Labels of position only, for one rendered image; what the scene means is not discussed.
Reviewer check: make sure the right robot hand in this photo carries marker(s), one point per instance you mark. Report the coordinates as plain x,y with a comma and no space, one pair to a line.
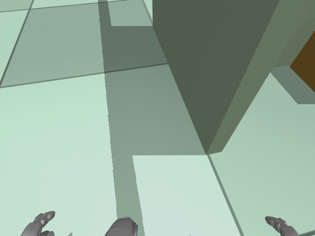
281,226

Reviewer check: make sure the left robot hand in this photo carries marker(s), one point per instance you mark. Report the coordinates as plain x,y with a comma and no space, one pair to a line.
34,228

